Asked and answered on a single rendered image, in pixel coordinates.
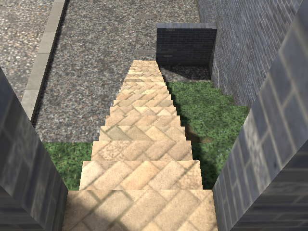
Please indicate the stairs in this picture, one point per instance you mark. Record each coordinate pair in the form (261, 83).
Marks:
(142, 146)

